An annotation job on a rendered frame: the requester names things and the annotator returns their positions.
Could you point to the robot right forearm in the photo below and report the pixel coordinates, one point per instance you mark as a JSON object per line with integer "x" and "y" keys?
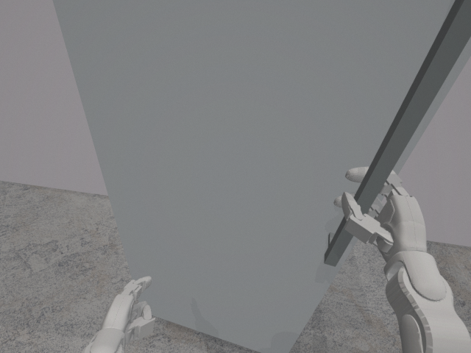
{"x": 423, "y": 303}

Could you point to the robot left forearm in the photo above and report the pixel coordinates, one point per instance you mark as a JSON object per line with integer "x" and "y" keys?
{"x": 109, "y": 340}

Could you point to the fridge door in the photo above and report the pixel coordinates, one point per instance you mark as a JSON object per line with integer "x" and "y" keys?
{"x": 224, "y": 130}

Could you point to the robot right hand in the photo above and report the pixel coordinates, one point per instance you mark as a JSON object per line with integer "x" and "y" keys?
{"x": 401, "y": 216}

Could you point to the handle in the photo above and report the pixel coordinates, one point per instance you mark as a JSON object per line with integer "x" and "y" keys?
{"x": 447, "y": 47}

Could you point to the robot left hand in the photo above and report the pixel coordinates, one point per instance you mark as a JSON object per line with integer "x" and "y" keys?
{"x": 122, "y": 314}

